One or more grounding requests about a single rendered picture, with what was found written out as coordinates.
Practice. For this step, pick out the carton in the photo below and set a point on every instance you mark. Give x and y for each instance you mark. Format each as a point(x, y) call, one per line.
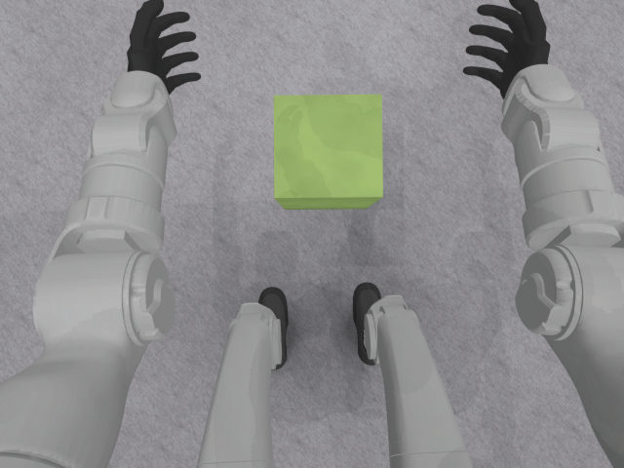
point(328, 151)

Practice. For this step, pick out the left robot thigh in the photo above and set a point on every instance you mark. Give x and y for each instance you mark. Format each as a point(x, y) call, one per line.
point(238, 432)

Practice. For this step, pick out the left robot hand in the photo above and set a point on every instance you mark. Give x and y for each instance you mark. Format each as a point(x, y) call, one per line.
point(147, 49)

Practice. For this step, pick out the left robot forearm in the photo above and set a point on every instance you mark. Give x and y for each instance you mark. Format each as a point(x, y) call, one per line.
point(123, 180)

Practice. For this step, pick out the left robot upper arm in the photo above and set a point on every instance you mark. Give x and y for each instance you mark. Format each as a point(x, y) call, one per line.
point(96, 314)

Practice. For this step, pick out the right robot upper arm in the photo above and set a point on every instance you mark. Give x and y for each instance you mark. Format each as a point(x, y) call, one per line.
point(573, 296)

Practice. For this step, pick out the right robot hand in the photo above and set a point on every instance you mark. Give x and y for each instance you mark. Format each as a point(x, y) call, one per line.
point(526, 46)

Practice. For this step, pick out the robot right shin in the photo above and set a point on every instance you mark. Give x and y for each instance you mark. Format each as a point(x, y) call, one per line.
point(386, 301)

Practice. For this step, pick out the right robot forearm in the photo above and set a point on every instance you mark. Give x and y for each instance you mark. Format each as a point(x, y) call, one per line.
point(561, 163)

